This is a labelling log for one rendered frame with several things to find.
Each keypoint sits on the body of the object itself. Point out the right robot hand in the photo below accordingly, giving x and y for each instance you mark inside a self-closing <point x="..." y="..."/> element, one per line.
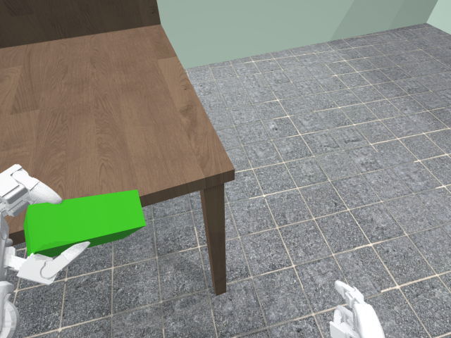
<point x="362" y="322"/>

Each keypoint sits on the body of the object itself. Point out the robot left forearm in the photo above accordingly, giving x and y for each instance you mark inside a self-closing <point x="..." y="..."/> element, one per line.
<point x="9" y="315"/>

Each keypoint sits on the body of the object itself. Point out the sponge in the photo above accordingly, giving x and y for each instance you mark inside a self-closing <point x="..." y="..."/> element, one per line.
<point x="50" y="229"/>

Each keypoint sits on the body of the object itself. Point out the left robot hand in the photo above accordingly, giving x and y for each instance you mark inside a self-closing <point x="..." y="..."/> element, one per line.
<point x="17" y="191"/>

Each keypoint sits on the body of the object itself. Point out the table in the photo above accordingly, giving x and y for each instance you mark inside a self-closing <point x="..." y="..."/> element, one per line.
<point x="94" y="100"/>

